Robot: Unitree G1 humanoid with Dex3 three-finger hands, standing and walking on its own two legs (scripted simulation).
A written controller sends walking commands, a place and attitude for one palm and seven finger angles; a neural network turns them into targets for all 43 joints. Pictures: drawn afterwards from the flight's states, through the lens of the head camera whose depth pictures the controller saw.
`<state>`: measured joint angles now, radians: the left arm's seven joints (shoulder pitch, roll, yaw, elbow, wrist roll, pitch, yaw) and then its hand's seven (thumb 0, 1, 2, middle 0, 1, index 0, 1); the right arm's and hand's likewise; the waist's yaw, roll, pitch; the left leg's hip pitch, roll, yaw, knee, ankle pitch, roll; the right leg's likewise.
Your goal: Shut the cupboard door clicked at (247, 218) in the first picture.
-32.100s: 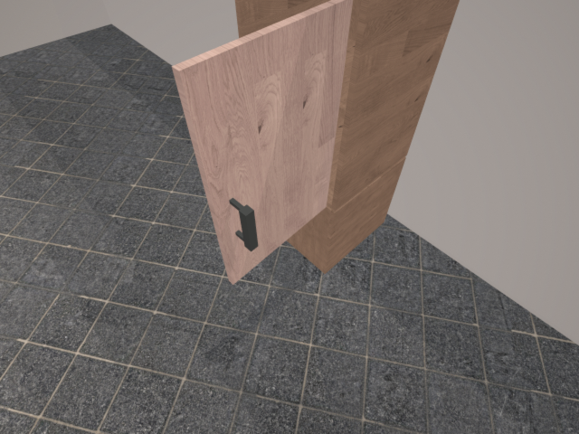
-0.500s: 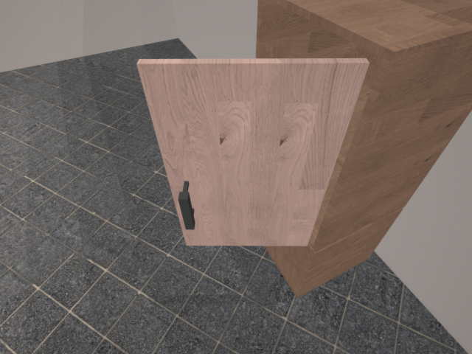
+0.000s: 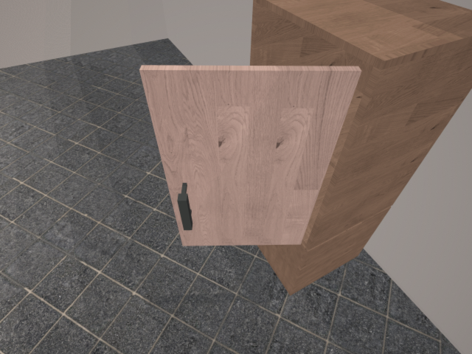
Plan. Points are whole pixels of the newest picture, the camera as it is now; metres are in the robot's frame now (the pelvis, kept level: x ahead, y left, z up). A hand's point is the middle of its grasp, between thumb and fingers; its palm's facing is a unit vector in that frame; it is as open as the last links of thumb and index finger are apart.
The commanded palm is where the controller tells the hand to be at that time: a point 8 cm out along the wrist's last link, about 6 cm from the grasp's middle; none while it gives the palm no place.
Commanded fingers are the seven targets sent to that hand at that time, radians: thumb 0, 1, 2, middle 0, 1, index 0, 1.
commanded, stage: look again from close up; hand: left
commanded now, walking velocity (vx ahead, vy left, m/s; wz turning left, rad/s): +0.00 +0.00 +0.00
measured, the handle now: (186, 206) +0.47 +0.15 -0.10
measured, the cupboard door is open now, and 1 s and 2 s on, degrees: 63 63 63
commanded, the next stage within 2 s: raise the hand and make a fist in 0.34 s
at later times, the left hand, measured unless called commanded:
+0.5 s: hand out of the picture +0.04 +0.16 -0.16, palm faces +0.14 -0.97 -0.21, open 7.3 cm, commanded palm +0.10 +0.19 -0.07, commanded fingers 0.00 0.90 0.90 -0.25 -0.36 -0.25 -0.36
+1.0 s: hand out of the picture +0.14 +0.16 -0.08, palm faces +0.14 -0.99 -0.04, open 5.5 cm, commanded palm +0.13 +0.20 -0.07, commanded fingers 0.00 0.90 0.90 -0.71 -0.86 -0.71 -0.86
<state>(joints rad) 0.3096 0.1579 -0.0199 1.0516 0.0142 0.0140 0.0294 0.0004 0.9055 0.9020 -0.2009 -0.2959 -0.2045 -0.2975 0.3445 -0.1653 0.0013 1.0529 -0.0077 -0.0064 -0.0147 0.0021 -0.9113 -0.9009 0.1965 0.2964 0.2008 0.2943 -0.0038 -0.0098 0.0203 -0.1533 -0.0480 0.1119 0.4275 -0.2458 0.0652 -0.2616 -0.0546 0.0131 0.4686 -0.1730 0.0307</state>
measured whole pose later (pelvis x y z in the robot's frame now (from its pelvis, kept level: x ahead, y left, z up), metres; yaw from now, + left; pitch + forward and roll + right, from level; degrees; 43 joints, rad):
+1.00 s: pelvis -0.01 -0.05 -0.13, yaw +6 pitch +17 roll -2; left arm 0.53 0.22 0.13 -0.06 -0.29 -0.55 -0.30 0.02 0.90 0.90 -0.54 -0.67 -0.54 -0.67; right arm 0.10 -0.24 -0.03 0.47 0.01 -0.25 -0.03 0.01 -0.91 -0.90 0.20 0.30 0.20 0.29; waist 0.07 -0.01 -0.15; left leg -1.03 0.01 -0.05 1.37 -0.63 -0.01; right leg -1.06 -0.03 -0.13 1.32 -0.55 -0.05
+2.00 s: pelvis -0.01 -0.02 -0.12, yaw +4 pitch +19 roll -3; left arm 0.39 0.26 0.15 -0.05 -0.29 -0.41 -0.29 0.01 0.90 0.90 -1.29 -1.49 -1.30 -1.49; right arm 0.23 -0.23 0.02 0.46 0.02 -0.15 -0.03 0.01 -0.90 -0.90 0.20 0.30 0.21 0.30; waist 0.01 0.02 -0.18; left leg -1.06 0.00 -0.02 1.35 -0.63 0.03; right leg -1.08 -0.04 -0.10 1.26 -0.52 -0.01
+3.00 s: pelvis -0.01 -0.03 -0.13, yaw +5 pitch +21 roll -2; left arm 0.02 0.19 0.03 0.21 -0.17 -0.40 -0.13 0.01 0.90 0.90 -1.30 -1.50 -1.30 -1.50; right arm 0.24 -0.25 0.02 0.50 0.00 -0.10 -0.01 0.01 -0.90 -0.90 0.20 0.30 0.20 0.30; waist -0.03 0.02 -0.18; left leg -1.10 -0.01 -0.01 1.34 -0.61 0.03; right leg -1.13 -0.04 -0.09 1.28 -0.52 -0.02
